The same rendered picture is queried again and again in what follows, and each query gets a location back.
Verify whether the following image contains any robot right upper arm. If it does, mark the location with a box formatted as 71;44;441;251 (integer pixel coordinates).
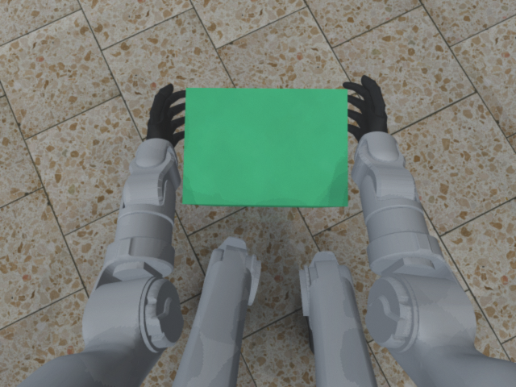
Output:
364;273;516;387

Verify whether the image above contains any left robot forearm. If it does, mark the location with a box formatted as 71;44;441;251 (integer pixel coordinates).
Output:
82;138;181;342

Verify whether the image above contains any robot left upper arm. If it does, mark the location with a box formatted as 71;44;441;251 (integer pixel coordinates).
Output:
16;276;184;387

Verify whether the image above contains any left robot shin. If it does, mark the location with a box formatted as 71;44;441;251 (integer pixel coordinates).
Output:
202;236;248;288

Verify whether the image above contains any right robot foot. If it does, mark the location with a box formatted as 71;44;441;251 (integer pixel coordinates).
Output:
306;316;314;353

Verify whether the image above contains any carton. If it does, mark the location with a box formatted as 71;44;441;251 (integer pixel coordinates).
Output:
182;88;348;208

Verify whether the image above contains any right robot forearm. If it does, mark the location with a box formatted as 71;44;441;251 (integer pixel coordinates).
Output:
351;131;476;318

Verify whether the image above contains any right robot hand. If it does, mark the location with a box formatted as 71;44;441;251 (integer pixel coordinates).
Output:
343;75;388;143

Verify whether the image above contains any left robot hand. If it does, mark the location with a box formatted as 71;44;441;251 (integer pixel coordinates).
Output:
146;84;185;148

